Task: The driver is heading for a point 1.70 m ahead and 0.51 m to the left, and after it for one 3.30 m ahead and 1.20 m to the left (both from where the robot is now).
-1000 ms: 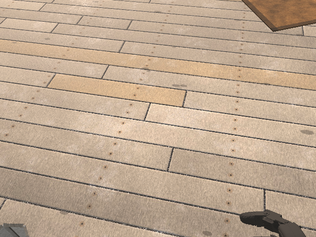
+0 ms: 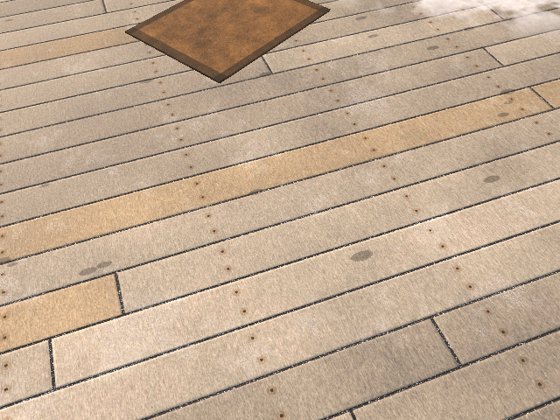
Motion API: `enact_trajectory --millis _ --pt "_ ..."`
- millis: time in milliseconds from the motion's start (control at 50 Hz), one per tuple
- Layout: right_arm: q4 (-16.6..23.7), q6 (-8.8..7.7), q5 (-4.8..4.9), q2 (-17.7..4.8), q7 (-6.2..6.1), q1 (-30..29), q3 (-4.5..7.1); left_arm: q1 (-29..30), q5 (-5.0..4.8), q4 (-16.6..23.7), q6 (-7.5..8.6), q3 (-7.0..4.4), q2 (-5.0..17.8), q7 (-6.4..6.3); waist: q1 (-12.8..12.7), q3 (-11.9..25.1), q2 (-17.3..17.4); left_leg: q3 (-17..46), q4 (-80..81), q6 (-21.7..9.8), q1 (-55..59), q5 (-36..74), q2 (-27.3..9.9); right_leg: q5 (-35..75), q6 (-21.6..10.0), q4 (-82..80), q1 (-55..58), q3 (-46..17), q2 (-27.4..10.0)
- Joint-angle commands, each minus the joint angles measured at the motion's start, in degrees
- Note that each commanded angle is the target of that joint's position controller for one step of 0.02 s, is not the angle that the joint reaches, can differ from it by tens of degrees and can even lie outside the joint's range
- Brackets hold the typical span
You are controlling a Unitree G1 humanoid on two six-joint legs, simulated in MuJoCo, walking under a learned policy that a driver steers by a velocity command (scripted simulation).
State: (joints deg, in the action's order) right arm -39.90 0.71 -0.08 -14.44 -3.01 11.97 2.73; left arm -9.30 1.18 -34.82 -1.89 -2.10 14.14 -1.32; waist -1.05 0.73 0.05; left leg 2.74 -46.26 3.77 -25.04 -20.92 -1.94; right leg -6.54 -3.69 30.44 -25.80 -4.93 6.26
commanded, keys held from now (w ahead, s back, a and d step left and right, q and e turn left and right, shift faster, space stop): no key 0.30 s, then w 0.70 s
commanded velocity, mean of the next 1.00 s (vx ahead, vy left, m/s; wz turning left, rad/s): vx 0.24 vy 0.00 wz -0.04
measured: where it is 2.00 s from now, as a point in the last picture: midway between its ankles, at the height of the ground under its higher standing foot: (271, 285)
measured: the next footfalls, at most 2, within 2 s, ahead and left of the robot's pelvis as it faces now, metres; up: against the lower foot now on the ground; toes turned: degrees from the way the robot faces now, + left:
left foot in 0.04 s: +0.03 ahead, +0.15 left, +0.00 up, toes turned -1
left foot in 1.00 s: +0.46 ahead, +0.18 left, +0.00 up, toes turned +1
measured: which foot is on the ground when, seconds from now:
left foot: up 0.00-0.02, down 0.04-0.56, up 0.58-0.98, down 1.00-1.00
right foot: down 0.00-1.00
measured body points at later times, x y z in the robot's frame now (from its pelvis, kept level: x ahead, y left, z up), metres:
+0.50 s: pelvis +0.05 +0.03 +0.00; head +0.05 +0.02 +0.45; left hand +0.18 +0.29 -0.10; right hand +0.14 -0.22 -0.12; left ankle -0.01 +0.15 -0.73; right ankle +0.09 -0.08 -0.72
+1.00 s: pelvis +0.28 +0.06 -0.01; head +0.31 +0.07 +0.44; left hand +0.26 +0.35 -0.13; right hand +0.53 -0.16 -0.07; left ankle +0.42 +0.17 -0.73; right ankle +0.10 -0.08 -0.73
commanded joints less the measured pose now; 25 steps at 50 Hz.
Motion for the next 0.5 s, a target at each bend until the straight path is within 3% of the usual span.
enact_trajectory --millis 20,40,60,80,100,120,180,260,300,340,380,400,440,460,500 --pt "2.8 -1.33 0.27 -3.7 1.13 2.4 1.26 -0.7 -0.76 2.1 0.12 -1.99 6.8 -0.13 0.7 4.7 -8.6 -2.7 14.7 -2.8 9.2 4.1 1.5 -17.2 -6.9 -11.2 5.7 -17.5 -14.2" --pt "2.4 -1.44 -0.31 -3.7 1.54 3.1 1.31 -2.7 -1.17 1.0 0.24 -1.81 5.7 -0.17 0.8 3.7 -7.5 -2.5 19.9 -4.2 13.0 7.1 1.3 -19.8 -4.5 -10.1 3.8 -16.1 -12.3" --pt "3.0 -1.62 -1.58 -5.7 1.65 3.7 1.49 -3.9 -0.87 0.6 0.71 -1.58 4.6 -0.09 0.1 2.8 -3.4 3.2 21.7 -6.6 16.2 9.0 -4.3 -21.4 -1.4 -5.9 -0.3 -13.6 -10.1" --pt "2.7 -1.78 -2.19 -8.8 1.71 2.0 2.36 -5.2 -0.78 0.9 1.49 -1.94 4.3 0.32 -2.7 1.4 8.5 9.0 22.9 -10.5 13.5 9.2 -9.7 -18.9 1.8 -2.1 -2.7 -3.8 -3.9" --pt "3.1 -2.21 -2.43 -6.1 2.02 1.5 1.88 -0.5 -0.33 1.7 2.31 -2.47 5.9 0.52 0.0 0.5 11.8 14.1 28.3 -13.1 6.9 3.6 -12.6 -14.4 3.7 1.3 1.6 -0.8 -3.7" --pt "3.9 -2.56 -2.33 -4.9 1.86 -1.8 1.38 1.7 -0.55 1.8 2.53 -2.97 6.3 0.74 -0.7 -0.6 11.3 13.6 29.3 -12.2 4.8 1.1 -11.9 -11.7 3.9 2.9 4.2 -0.9 -4.5" --pt "3.7 -3.08 -1.02 -5.1 1.25 -2.1 1.5 1.4 0.11 0.2 1.98 -2.61 3.3 1.19 -0.3 -1.4 10.2 9.6 28.5 -9.8 2.1 -2.2 -9.2 -7.3 4.3 3.3 10.2 0.0 -5.3" --pt "2.9 -2.6 -1.15 -2.7 1.17 0.9 0.73 -0.4 -0.16 -1.1 2.02 -2.5 2.5 1.36 -0.2 -2.8 6.3 5.5 27.0 -7.5 0.6 -9.0 -5.2 -4.9 3.0 -1.5 12.9 -1.4 -6.6" --pt "3.3 -2.35 -0.87 -2.8 1.01 2.4 0.71 0.3 -0.32 -1.3 2.29 -2.92 4.4 0.93 1.3 -4.7 0.5 2.9 24.2 -6.5 2.3 -8.4 -2.6 -10.0 1.3 -4.5 9.1 -4.1 -7.8" --pt "3.0 -2.3 -0.55 -3.9 0.95 5.2 1.19 -0.5 -0.58 -2.2 2.65 -2.86 3.9 0.51 2.3 -3.2 -2.2 1.7 22.1 -7.3 6.0 -12.4 -1.3 -22.1 0.6 -4.4 5.5 -3.5 -6.5" --pt "3.2 -2.51 0.04 -5.6 0.93 6.5 1.71 -0.7 -1.39 -2.6 3.54 -2.93 3.8 0.54 2.9 -3.8 0.1 6.2 24.9 -10.5 7.2 -19.8 -4.0 -26.1 0.6 -0.3 1.5 -0.7 -4.8" --pt "3.0 -2.81 0.13 -7.0 1.11 6.9 2.14 -0.3 -1.72 -2.3 4.38 -2.59 2.4 0.88 2.8 -4.1 4.2 11.8 28.4 -12.7 8.8 -22.8 -7.8 -21.2 1.2 4.3 0.1 2.6 -3.7" --pt "2.5 -3.2 0.95 -9.2 1.24 6.0 2.94 1.1 -2.34 -2.0 5.71 -2.89 3.4 1.49 2.5 -7.6 7.9 19.8 33.3 -16.7 9.7 -23.4 -14.9 -13.8 1.1 10.7 -4.1 4.8 -5.4" --pt "2.5 -3.46 1.16 -8.5 1.44 5.8 2.76 1.3 -2.52 -1.9 6.29 -2.82 3.3 1.71 2.3 -8.2 7.5 20.3 33.2 -17.2 10.2 -20.4 -15.6 -14.2 0.3 10.7 -4.0 4.7 -6.4" --pt "2.6 -3.56 1.57 -7.1 2.4 3.8 2.25 -2.0 -2.79 -3.2 7.2 -2.72 2.5 2.4 0.2 -7.7 6.9 14.6 30.1 -15.0 8.6 -12.2 -12.3 -14.0 -1.3 2.8 4.1 6.6 -5.8"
